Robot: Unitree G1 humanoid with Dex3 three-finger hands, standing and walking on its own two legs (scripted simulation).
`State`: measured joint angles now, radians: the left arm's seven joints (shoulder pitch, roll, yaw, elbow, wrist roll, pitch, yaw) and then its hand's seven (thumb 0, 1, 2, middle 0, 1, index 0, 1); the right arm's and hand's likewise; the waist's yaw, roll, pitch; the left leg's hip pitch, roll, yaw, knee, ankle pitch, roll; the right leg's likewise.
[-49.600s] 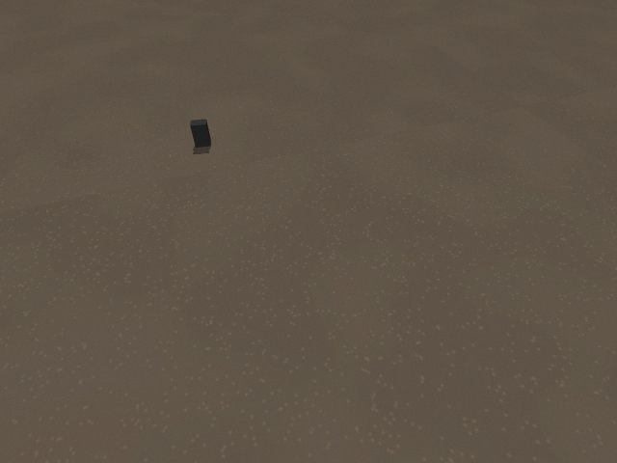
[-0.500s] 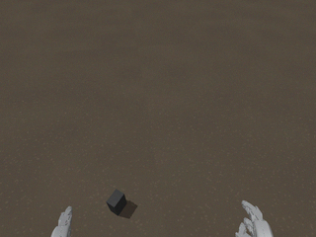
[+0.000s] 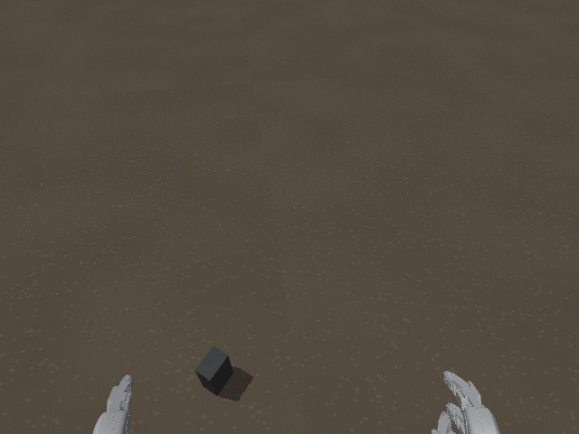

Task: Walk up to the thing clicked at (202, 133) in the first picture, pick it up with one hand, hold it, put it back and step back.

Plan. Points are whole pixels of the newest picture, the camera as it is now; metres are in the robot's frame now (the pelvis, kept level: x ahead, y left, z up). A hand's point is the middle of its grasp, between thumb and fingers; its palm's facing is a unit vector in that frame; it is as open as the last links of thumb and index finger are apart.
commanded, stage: home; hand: left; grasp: from above
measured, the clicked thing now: (215, 371) +0.48 +0.23 -0.65
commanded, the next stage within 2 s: stand in 0.44 s
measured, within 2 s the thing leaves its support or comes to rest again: neither
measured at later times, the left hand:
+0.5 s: hand out of the picture +0.17 +0.18 -0.06, palm faces +0.11 -0.95 -0.28, open 17.1 cm
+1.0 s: hand out of the picture +0.07 +0.26 -0.12, palm faces +0.00 -0.94 -0.35, open 8.9 cm
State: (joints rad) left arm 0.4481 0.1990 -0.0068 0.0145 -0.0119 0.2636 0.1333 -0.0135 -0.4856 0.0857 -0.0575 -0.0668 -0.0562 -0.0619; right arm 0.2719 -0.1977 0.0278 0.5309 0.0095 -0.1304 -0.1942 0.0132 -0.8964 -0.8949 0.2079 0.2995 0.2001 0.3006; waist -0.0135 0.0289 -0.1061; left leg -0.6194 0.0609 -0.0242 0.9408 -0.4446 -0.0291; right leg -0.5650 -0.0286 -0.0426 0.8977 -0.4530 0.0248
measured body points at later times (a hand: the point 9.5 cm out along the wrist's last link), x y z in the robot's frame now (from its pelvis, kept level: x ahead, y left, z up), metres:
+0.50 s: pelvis +0.00 +0.00 +0.00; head +0.02 +0.00 +0.45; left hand +0.16 +0.23 -0.04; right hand +0.17 -0.24 -0.07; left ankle +0.02 +0.13 -0.69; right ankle +0.00 -0.14 -0.69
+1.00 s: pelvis +0.00 +0.01 +0.03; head +0.02 +0.01 +0.48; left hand +0.07 +0.30 -0.09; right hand +0.08 -0.28 -0.09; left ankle +0.02 +0.13 -0.69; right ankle +0.00 -0.14 -0.69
